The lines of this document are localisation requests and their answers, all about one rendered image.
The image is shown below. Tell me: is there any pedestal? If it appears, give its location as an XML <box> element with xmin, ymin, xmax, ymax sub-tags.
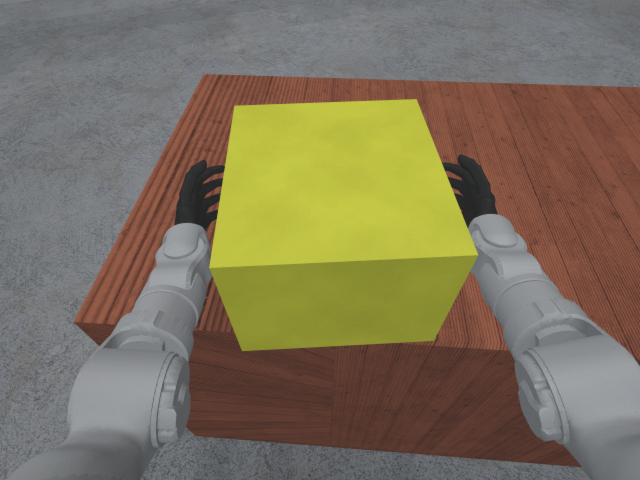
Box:
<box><xmin>74</xmin><ymin>74</ymin><xmax>640</xmax><ymax>467</ymax></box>

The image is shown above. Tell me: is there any carton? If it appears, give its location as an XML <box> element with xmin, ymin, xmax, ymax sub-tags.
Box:
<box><xmin>209</xmin><ymin>99</ymin><xmax>478</xmax><ymax>351</ymax></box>

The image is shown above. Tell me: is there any robot left hand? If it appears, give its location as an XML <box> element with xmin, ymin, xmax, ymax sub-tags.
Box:
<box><xmin>174</xmin><ymin>160</ymin><xmax>225</xmax><ymax>231</ymax></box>

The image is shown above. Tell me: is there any right robot upper arm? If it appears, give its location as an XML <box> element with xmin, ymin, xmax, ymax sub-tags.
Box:
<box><xmin>515</xmin><ymin>335</ymin><xmax>640</xmax><ymax>480</ymax></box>

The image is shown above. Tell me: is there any left robot upper arm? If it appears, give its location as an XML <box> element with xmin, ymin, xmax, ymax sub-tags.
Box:
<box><xmin>6</xmin><ymin>348</ymin><xmax>191</xmax><ymax>480</ymax></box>

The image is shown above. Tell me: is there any right robot forearm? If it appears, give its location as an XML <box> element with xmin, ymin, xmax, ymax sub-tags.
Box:
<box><xmin>468</xmin><ymin>214</ymin><xmax>640</xmax><ymax>374</ymax></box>

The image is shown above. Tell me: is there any robot right hand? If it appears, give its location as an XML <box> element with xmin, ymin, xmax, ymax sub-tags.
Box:
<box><xmin>442</xmin><ymin>155</ymin><xmax>498</xmax><ymax>228</ymax></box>

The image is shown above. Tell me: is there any left robot forearm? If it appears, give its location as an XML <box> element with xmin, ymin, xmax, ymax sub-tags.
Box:
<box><xmin>67</xmin><ymin>223</ymin><xmax>212</xmax><ymax>433</ymax></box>

